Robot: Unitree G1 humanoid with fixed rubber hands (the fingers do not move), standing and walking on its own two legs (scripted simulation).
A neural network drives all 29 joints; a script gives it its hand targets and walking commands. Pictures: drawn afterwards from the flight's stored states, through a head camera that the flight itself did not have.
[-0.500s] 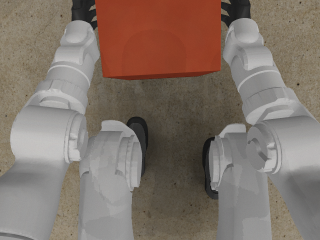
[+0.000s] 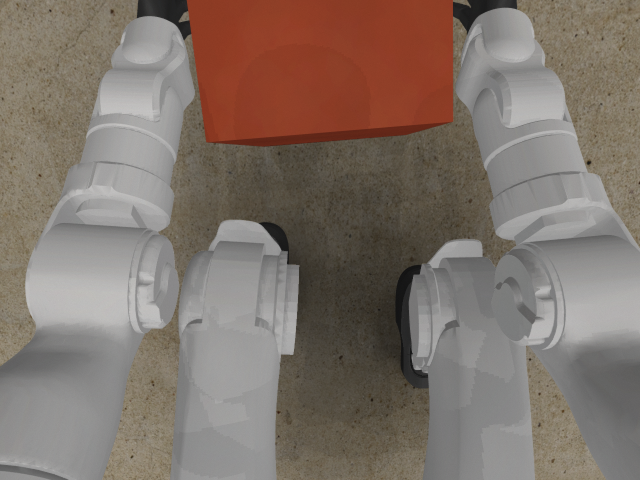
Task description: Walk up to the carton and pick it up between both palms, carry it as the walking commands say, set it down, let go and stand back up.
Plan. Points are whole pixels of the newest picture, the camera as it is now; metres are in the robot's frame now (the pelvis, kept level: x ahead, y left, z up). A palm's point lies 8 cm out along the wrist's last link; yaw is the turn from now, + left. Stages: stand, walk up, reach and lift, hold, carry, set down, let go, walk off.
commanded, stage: reach and lift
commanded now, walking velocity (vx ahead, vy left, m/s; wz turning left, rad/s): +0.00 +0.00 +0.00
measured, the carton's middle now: (324, 44) +0.52 +0.08 -0.23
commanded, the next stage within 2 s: none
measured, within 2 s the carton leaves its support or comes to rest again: neither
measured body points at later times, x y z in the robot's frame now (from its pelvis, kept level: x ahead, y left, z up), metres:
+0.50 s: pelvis -0.02 +0.00 +0.03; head +0.32 +0.07 +0.29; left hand +0.51 +0.25 -0.11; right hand +0.54 -0.05 -0.10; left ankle +0.15 +0.14 -0.34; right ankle +0.11 -0.12 -0.34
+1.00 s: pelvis -0.03 +0.00 +0.07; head +0.31 +0.07 +0.35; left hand +0.50 +0.24 -0.06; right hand +0.53 -0.06 -0.04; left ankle +0.15 +0.14 -0.34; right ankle +0.11 -0.13 -0.34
